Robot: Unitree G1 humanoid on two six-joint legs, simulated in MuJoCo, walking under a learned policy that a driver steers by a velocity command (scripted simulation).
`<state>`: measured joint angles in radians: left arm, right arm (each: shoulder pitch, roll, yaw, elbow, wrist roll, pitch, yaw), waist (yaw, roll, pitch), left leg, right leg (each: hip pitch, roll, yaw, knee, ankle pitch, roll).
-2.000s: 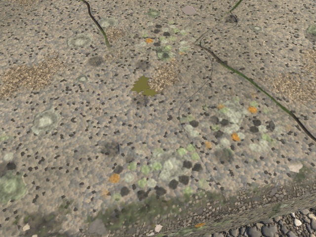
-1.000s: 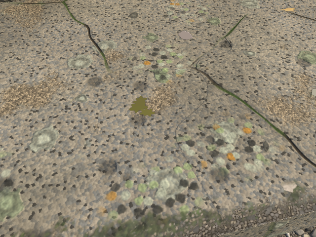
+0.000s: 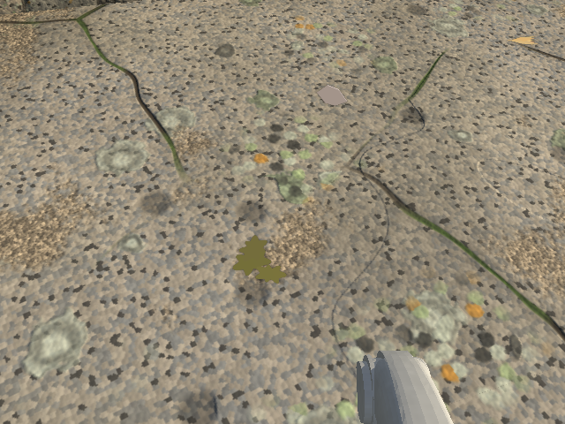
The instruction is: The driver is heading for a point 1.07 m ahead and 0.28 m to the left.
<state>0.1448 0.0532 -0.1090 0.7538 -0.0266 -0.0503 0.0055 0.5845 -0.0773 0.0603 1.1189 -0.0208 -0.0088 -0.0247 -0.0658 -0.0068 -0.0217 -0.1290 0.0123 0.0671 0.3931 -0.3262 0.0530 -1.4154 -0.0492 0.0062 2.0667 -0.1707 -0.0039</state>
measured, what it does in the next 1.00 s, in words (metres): climbs: right foot 0.18 m higher, then left foot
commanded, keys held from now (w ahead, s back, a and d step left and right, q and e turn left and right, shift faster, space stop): w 1.00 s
